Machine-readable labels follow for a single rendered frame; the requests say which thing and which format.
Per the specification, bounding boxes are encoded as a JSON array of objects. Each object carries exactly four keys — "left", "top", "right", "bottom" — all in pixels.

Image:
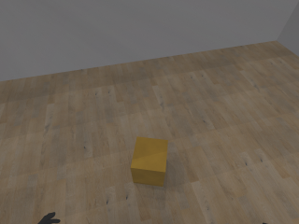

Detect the carton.
[{"left": 130, "top": 136, "right": 168, "bottom": 187}]

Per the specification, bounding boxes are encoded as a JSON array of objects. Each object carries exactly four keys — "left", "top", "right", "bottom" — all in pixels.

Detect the robot left hand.
[{"left": 38, "top": 212, "right": 61, "bottom": 224}]

